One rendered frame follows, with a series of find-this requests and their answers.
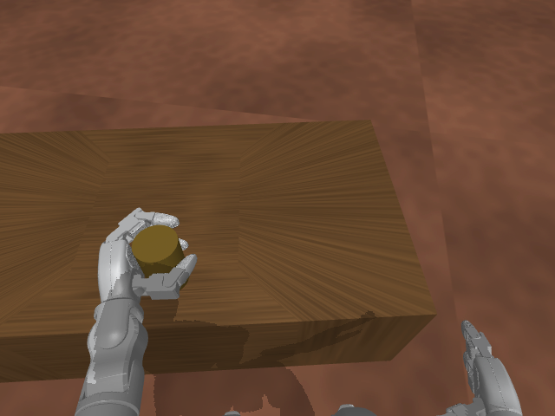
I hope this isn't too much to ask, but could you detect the right robot hand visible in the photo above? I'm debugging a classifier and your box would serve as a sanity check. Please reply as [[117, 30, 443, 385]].
[[437, 320, 523, 416]]

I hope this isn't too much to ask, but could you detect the can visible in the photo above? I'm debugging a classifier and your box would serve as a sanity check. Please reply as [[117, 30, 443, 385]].
[[132, 225, 189, 290]]

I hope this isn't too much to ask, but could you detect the left robot hand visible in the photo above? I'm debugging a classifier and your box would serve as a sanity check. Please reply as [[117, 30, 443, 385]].
[[98, 208, 197, 304]]

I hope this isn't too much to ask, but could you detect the left robot arm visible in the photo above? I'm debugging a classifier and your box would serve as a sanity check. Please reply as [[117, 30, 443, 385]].
[[75, 297, 148, 416]]

